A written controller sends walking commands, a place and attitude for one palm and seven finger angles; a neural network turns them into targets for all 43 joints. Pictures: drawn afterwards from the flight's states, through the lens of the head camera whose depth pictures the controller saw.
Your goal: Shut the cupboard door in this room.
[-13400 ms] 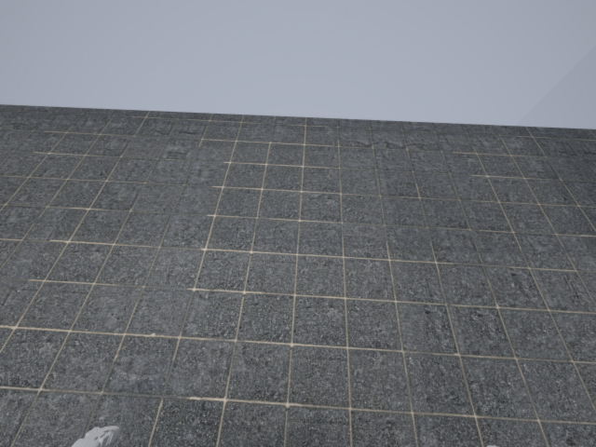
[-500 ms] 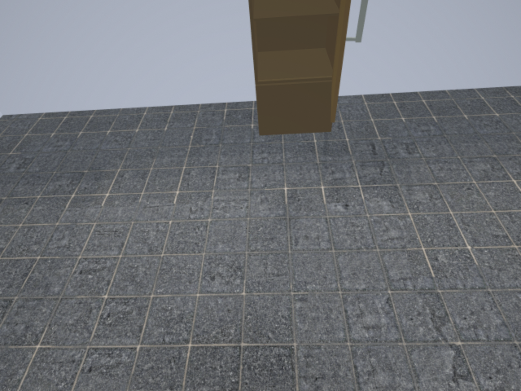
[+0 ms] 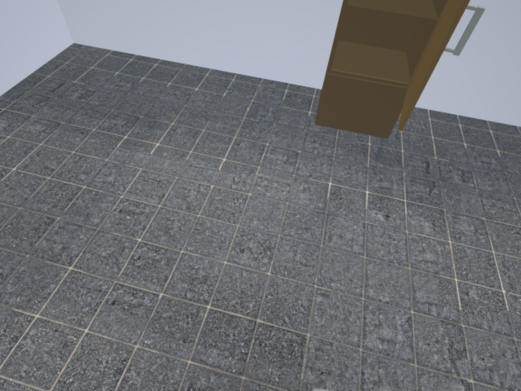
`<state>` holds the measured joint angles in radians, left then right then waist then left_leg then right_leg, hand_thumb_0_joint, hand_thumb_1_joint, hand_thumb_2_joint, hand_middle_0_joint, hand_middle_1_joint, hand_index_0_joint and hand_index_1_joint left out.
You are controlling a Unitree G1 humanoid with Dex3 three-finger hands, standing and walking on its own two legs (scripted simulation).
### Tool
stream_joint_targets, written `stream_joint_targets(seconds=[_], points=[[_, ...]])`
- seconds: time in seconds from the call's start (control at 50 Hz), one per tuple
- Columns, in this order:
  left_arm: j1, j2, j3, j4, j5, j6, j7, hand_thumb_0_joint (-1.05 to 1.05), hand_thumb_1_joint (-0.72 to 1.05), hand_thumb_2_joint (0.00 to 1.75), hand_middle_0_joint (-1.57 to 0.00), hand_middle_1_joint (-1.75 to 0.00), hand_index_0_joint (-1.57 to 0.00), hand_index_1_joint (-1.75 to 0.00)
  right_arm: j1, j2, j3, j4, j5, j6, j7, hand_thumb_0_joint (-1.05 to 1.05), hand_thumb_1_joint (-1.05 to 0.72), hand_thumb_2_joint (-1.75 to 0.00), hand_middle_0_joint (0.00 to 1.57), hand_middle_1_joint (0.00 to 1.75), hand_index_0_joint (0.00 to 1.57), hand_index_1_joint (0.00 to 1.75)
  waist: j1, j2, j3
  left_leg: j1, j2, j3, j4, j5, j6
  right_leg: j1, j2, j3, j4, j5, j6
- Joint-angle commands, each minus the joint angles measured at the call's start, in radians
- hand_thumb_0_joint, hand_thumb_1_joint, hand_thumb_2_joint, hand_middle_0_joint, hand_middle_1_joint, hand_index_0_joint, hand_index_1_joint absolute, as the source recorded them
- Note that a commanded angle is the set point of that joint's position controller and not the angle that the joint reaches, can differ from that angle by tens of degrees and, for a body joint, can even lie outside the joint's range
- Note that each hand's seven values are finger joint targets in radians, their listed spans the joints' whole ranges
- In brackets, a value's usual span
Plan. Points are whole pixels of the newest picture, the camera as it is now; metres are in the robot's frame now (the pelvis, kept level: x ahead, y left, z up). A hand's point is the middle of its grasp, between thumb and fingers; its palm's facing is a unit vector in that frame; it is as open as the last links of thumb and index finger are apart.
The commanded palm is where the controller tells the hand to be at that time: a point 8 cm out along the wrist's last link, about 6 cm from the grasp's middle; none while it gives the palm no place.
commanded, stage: stand and wait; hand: left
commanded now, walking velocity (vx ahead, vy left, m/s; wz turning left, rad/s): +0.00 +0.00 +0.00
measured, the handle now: (462, 30) +1.26 -0.61 +0.04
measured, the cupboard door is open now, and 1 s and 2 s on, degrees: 80 80 80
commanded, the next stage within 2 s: turn or walk to find it in 0.22 s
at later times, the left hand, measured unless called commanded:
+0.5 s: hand out of the picture +0.01 +0.16 -0.16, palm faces +0.14 -0.96 -0.25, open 7.3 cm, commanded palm none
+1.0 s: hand out of the picture -0.01 +0.21 -0.17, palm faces +0.22 -0.94 -0.25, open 7.4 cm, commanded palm none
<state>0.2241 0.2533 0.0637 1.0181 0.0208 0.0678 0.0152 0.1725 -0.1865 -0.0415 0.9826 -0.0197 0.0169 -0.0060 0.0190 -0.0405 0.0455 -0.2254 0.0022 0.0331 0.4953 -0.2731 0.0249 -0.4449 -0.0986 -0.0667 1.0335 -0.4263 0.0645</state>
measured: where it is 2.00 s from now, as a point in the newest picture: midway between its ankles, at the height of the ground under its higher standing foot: outside the picture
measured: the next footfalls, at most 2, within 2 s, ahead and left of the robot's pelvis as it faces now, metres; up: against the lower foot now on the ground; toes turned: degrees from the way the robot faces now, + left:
right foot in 0.22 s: +0.04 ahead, -0.13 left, +0.00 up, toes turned -4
left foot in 0.66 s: -0.01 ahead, +0.11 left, +0.00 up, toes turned +22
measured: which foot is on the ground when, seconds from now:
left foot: down 0.00-0.24, up 0.26-0.64, down 0.66-1.00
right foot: up 0.00-0.20, down 0.22-0.66, up 0.68-1.00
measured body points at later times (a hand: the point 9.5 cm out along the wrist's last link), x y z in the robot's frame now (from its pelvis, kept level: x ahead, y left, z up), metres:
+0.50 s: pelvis +0.00 -0.03 +0.00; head +0.03 -0.05 +0.45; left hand +0.01 +0.21 -0.14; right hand +0.04 -0.28 -0.16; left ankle -0.05 +0.11 -0.68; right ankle +0.00 -0.13 -0.74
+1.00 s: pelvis -0.01 +0.01 +0.00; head +0.00 +0.00 +0.45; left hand -0.02 +0.26 -0.15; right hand +0.10 -0.20 -0.15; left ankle -0.04 +0.11 -0.74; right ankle -0.01 -0.12 -0.72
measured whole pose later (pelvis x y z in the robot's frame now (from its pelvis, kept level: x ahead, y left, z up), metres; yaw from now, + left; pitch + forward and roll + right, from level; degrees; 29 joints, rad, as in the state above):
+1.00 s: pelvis -0.01 +0.01 +0.00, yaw +11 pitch -1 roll +2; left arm 0.20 0.20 0.02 1.05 0.02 0.03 0.03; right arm 0.17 -0.17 -0.03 1.04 -0.02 0.00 -0.02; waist 0.01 -0.01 0.03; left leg -0.18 -0.02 0.08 0.44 -0.24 0.03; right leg -0.28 -0.09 -0.04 0.70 -0.39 0.06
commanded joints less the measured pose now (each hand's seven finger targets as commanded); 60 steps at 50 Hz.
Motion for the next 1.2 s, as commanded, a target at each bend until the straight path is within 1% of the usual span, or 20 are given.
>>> stream_joint_targets(seconds=[0.0,0.12,0.18,0.22,0.24,0.26,0.34,0.4,0.52,0.6,0.62,0.64,0.66,0.68,0.76,0.92,0.98,1.04,1.08,1.18], points=[[-0.018,0.032,-0.004,-0.067,-0.005,-0.038,-0.003,0.0,0.9,0.9,-0.2,-0.3,-0.2,-0.3,0.059,-0.177,-0.037,-0.027,0.002,-0.022,-0.022,0.0,-0.9,-0.9,0.2,0.3,0.2,0.3,-0.033,0.167,-0.066,0.143,0.233,-0.201,-0.177,0.45,0.124,-0.067,0.008,0.031,-0.022,0.021,0.008],[0.011,0.001,-0.025,-0.052,-0.01,-0.05,0.005,0.0,0.9,0.9,-0.2,-0.3,-0.2,-0.3,0.043,-0.167,-0.036,-0.01,-0.003,-0.017,-0.02,0.0,-0.9,-0.9,0.2,0.3,0.2,0.3,-0.027,0.187,-0.06,0.104,0.235,-0.21,-0.142,0.457,0.129,0.1,0.034,0.007,-0.345,0.008,-0.001],[0.11,0.019,-0.027,-0.003,-0.006,-0.071,0.01,0.0,0.9,0.9,-0.2,-0.3,-0.2,-0.3,0.036,-0.141,-0.03,0.009,0.009,-0.019,-0.017,0.0,-0.9,-0.9,0.2,0.3,0.2,0.3,0.012,0.117,-0.092,0.039,0.158,-0.16,-0.042,0.333,0.05,0.297,0.027,0.011,-0.652,0.276,-0.01],[0.096,0.12,-0.015,-0.001,0.002,-0.09,0.019,0.0,0.9,0.9,-0.2,-0.3,-0.2,-0.3,0.051,-0.046,-0.009,-0.006,0.021,-0.017,-0.011,0.0,-0.9,-0.9,0.2,0.3,0.2,0.3,-0.009,-0.184,-0.052,-0.15,0.012,-0.042,0.086,-0.064,-0.038,0.367,-0.221,0.273,-0.715,0.47,-0.111],[0.085,0.146,-0.013,-0.018,0.002,-0.086,0.015,0.0,0.9,0.9,-0.2,-0.3,-0.2,-0.3,0.021,-0.069,-0.015,-0.019,0.018,-0.005,-0.008,0.0,-0.9,-0.9,0.2,0.3,0.2,0.3,0.005,-0.179,-0.02,-0.133,-0.004,-0.046,0.182,-0.228,-0.042,0.268,-0.294,0.293,-0.755,0.441,-0.187],[0.066,0.143,0.001,-0.026,0.0,-0.087,0.017,0.0,0.9,0.9,-0.2,-0.3,-0.2,-0.3,0.008,-0.082,-0.025,-0.019,0.009,0.013,-0.01,0.0,-0.9,-0.9,0.2,0.3,0.2,0.3,0.014,-0.272,0.007,-0.16,0.012,-0.076,0.297,-0.271,-0.04,0.224,-0.283,0.311,-0.783,0.395,-0.222],[0.037,0.081,-0.003,-0.04,-0.003,-0.086,0.019,0.0,0.9,0.9,-0.2,-0.3,-0.2,-0.3,0.042,-0.081,-0.032,0.024,0.009,0.019,-0.001,0.0,-0.9,-0.9,0.2,0.3,0.2,0.3,-0.01,-0.094,0.014,-0.239,0.017,-0.063,0.52,-0.183,-0.057,0.294,-0.214,0.14,-0.708,0.596,-0.213],[0.045,0.09,0.005,-0.045,0.001,-0.087,0.024,0.0,0.9,0.9,-0.2,-0.3,-0.2,-0.3,0.036,-0.077,-0.034,0.022,0.011,0.025,0.004,0.0,-0.9,-0.9,0.2,0.3,0.2,0.3,-0.003,-0.089,-0.026,-0.234,0.03,-0.043,0.521,-0.174,-0.077,0.337,-0.223,0.083,-0.689,0.646,-0.206],[0.054,0.137,0.028,-0.045,0.011,-0.075,0.021,0.0,0.9,0.9,-0.2,-0.3,-0.2,-0.3,-0.017,-0.067,-0.025,-0.014,0.014,0.016,0.009,0.0,-0.9,-0.9,0.2,0.3,0.2,0.3,0.024,-0.132,-0.045,-0.168,0.037,0.014,0.281,-0.194,-0.078,0.343,-0.254,0.069,-0.643,0.595,-0.22],[0.013,0.138,0.031,-0.051,-0.003,-0.061,0.017,0.0,0.9,0.9,-0.2,-0.3,-0.2,-0.3,0.08,-0.089,-0.027,0.005,0.011,0.002,0.009,0.0,-0.9,-0.9,0.2,0.3,0.2,0.3,-0.031,-0.096,-0.092,0.038,0.032,0.044,-0.024,0.063,-0.066,0.262,-0.214,-0.018,-0.506,0.478,-0.129],[0.023,0.104,0.024,-0.062,-0.011,-0.054,0.015,0.0,0.9,0.9,-0.2,-0.3,-0.2,-0.3,0.11,-0.134,-0.034,0.01,0.007,-0.009,0.008,0.0,-0.9,-0.9,0.2,0.3,0.2,0.3,-0.043,0.052,-0.116,0.143,0.103,-0.059,-0.114,0.179,-0.039,0.166,-0.15,-0.066,-0.384,0.351,-0.076],[0.032,0.034,0.008,-0.086,-0.016,-0.048,0.011,0.0,0.9,0.9,-0.2,-0.3,-0.2,-0.3,0.136,-0.219,-0.051,0.006,-0.001,-0.017,0.003,0.0,-0.9,-0.9,0.2,0.3,0.2,0.3,-0.05,0.326,-0.105,0.211,0.329,-0.357,-0.171,0.435,0.061,-0.038,-0.021,-0.108,-0.209,-0.044,-0.007],[-0.005,0.025,-0.003,-0.096,-0.01,-0.041,0.015,0.0,0.9,0.9,-0.2,-0.3,-0.2,-0.3,0.144,-0.249,-0.056,0.011,0.0,-0.007,-0.004,0.0,-0.9,-0.9,0.2,0.3,0.2,0.3,-0.064,0.324,-0.095,0.123,0.399,-0.37,-0.204,0.451,0.143,-0.014,-0.002,-0.025,-0.085,-0.203,-0.014],[-0.029,0.029,-0.003,-0.088,-0.009,-0.035,0.014,0.0,0.9,0.9,-0.2,-0.3,-0.2,-0.3,0.111,-0.223,-0.048,0.011,-0.003,-0.01,-0.011,0.0,-0.9,-0.9,0.2,0.3,0.2,0.3,-0.054,0.251,-0.07,0.057,0.377,-0.334,-0.222,0.339,0.156,0.01,-0.017,0.023,-0.035,-0.169,-0.022],[-0.003,0.02,-0.009,-0.029,-0.004,-0.039,0.002,0.0,0.9,0.9,-0.2,-0.3,-0.2,-0.3,0.023,-0.148,-0.019,0.005,-0.001,-0.024,-0.027,0.0,-0.9,-0.9,0.2,0.3,0.2,0.3,-0.014,0.198,-0.032,0.081,0.254,-0.195,-0.2,0.404,0.125,-0.015,-0.003,0.049,-0.017,-0.017,-0.016],[-0.001,-0.011,-0.034,-0.007,-0.008,-0.048,0.01,0.0,0.9,0.9,-0.2,-0.3,-0.2,-0.3,0.068,-0.139,-0.023,0.042,-0.001,-0.029,-0.026,0.0,-0.9,-0.9,0.2,0.3,0.2,0.3,-0.029,0.161,-0.041,0.124,0.248,-0.16,-0.168,0.5,0.126,0.112,0.013,0.018,-0.337,-0.011,-0.007],[0.094,-0.008,-0.037,0.038,-0.005,-0.061,0.014,0.0,0.9,0.9,-0.2,-0.3,-0.2,-0.3,0.048,-0.127,-0.023,0.053,0.009,-0.027,-0.022,0.0,-0.9,-0.9,0.2,0.3,0.2,0.3,0.009,0.123,-0.051,0.049,0.194,-0.13,-0.11,0.34,0.069,0.272,0.022,-0.001,-0.593,0.214,-0.011],[0.063,0.079,-0.035,0.039,-0.002,-0.083,0.019,0.0,0.9,0.9,-0.2,-0.3,-0.2,-0.3,0.068,-0.038,-0.001,0.049,0.02,-0.021,-0.014,0.0,-0.9,-0.9,0.2,0.3,0.2,0.3,-0.027,-0.112,-0.005,-0.037,0.048,-0.02,-0.044,0.006,-0.034,0.268,-0.169,0.21,-0.723,0.35,-0.105],[0.025,0.081,-0.027,0.034,-0.004,-0.086,0.017,0.0,0.9,0.9,-0.2,-0.3,-0.2,-0.3,0.078,-0.046,-0.005,0.066,0.006,-0.004,-0.015,0.0,-0.9,-0.9,0.2,0.3,0.2,0.3,-0.029,-0.225,0.044,0.02,0.044,-0.007,-0.022,-0.026,-0.042,0.152,-0.156,0.219,-0.773,0.227,-0.143],[0.06,0.018,-0.041,0.056,-0.015,-0.09,0.019,0.0,0.9,0.9,-0.2,-0.3,-0.2,-0.3,0.138,-0.053,0.009,0.124,0.009,-0.027,-0.02,0.0,-0.9,-0.9,0.2,0.3,0.2,0.3,-0.023,-0.003,-0.013,0.096,0.102,-0.043,-0.103,0.24,-0.027,0.233,-0.054,0.096,-0.678,0.375,-0.098]])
